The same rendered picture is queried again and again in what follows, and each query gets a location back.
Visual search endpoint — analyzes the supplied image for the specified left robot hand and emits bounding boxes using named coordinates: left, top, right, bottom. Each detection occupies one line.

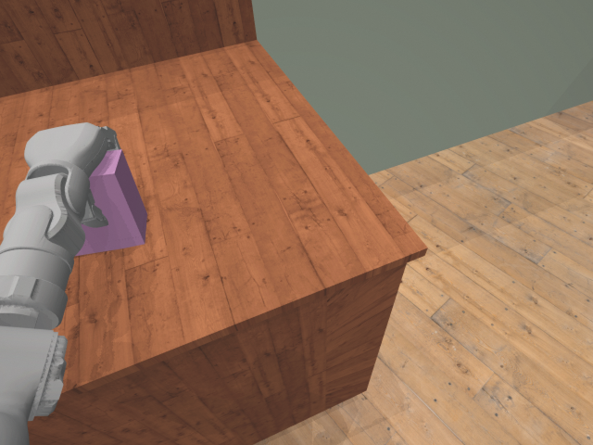
left=24, top=122, right=121, bottom=228

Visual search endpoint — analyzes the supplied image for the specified table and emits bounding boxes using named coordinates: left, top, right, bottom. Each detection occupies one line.
left=0, top=0, right=428, bottom=445

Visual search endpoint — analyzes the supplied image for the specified robot left forearm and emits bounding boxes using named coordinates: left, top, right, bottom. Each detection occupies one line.
left=0, top=159, right=90, bottom=330

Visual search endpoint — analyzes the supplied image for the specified robot left upper arm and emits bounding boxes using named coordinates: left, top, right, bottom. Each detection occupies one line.
left=0, top=326, right=68, bottom=445

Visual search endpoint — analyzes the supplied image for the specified sponge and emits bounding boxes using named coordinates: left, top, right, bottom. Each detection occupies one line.
left=76, top=149, right=147, bottom=256

